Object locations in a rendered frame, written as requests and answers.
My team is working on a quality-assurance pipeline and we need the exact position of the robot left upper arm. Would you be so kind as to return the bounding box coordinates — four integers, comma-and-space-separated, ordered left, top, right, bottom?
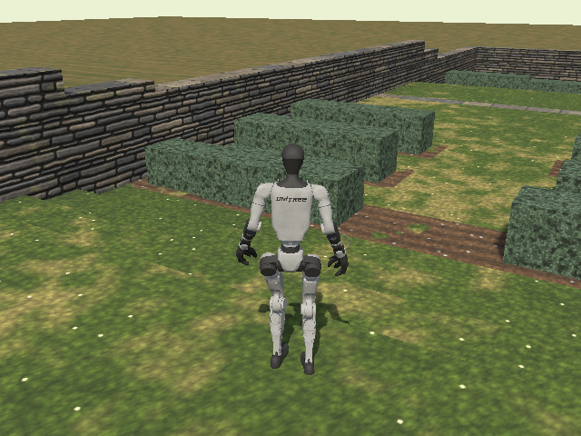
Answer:
247, 183, 273, 232

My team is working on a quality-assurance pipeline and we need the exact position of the left robot thigh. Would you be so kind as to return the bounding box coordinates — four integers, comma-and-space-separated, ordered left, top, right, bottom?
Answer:
260, 253, 287, 312

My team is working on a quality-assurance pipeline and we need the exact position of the right robot hand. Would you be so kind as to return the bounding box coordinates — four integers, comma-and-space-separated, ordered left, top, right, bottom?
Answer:
328, 254, 349, 276

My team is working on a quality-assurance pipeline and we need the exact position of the right robot forearm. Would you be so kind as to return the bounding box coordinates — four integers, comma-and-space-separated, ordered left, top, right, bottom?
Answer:
327, 221, 346, 258

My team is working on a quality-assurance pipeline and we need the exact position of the left robot forearm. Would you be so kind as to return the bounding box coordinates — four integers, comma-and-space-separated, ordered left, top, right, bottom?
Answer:
239, 218, 256, 250

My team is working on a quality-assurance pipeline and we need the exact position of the left robot hand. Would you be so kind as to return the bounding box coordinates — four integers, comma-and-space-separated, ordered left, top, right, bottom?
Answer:
236, 246, 257, 265

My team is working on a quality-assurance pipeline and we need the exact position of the humanoid robot torso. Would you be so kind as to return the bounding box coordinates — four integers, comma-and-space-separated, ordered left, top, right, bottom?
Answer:
271, 179, 313, 273

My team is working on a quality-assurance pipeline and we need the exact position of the robot right upper arm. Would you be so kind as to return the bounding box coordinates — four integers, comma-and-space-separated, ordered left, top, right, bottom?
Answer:
311, 184, 335, 235

